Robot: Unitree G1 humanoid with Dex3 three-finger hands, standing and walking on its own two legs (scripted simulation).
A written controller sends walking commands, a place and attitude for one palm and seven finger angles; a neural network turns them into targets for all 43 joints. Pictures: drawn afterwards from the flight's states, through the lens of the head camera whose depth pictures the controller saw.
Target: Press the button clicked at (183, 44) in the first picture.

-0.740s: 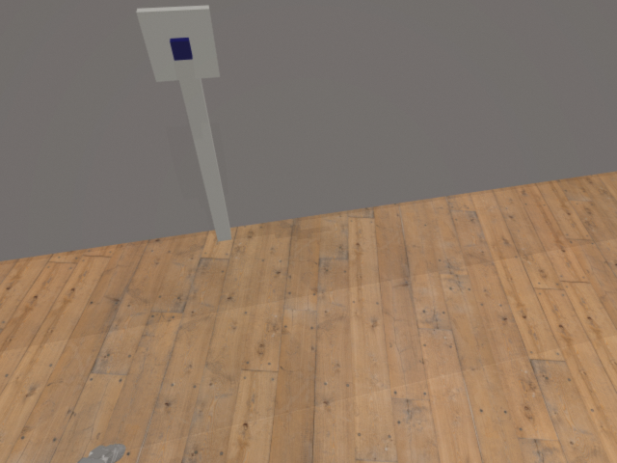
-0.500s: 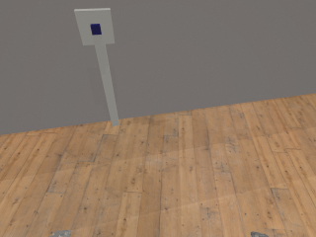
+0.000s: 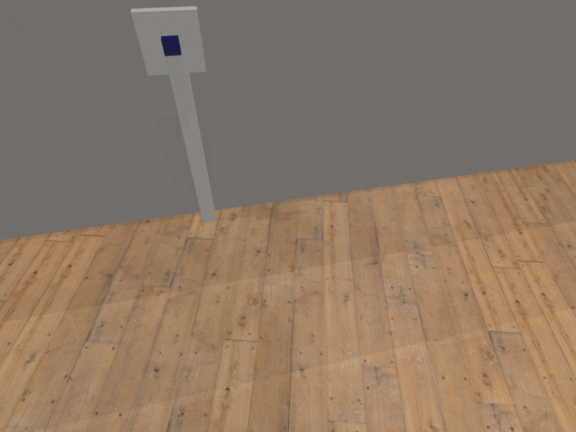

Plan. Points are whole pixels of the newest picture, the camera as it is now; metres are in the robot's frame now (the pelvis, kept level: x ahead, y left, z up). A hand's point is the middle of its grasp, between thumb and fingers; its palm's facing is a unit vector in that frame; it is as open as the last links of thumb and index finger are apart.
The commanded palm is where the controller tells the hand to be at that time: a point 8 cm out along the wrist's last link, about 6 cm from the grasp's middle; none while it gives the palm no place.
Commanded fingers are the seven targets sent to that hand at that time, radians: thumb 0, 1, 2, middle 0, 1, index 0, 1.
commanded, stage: stand and wait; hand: left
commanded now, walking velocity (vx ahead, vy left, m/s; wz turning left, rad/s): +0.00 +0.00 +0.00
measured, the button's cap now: (171, 45) +1.10 +0.41 +0.06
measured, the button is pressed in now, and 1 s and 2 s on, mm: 0 0 0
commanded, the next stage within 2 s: look at it before walking up in 0.08 s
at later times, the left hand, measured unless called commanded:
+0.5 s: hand out of the picture +0.07 +0.24 -0.16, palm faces -0.03 -0.94 -0.33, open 7.4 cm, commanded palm none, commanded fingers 0.00 0.90 0.90 -0.20 -0.30 -0.20 -0.30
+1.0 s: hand out of the picture +0.06 +0.22 -0.17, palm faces +0.00 -0.97 -0.26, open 7.4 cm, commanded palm none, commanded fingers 0.00 0.90 0.90 -0.20 -0.30 -0.20 -0.30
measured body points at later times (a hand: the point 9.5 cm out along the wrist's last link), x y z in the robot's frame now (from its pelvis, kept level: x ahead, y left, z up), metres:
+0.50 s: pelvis +0.00 +0.00 +0.00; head +0.00 +0.00 +0.45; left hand +0.07 +0.29 -0.13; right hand +0.07 -0.30 -0.13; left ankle +0.01 +0.12 -0.74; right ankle +0.01 -0.13 -0.74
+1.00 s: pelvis +0.03 +0.00 +0.00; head +0.01 +0.00 +0.45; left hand +0.06 +0.27 -0.15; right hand +0.07 -0.27 -0.15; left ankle +0.00 +0.12 -0.74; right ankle +0.01 -0.13 -0.74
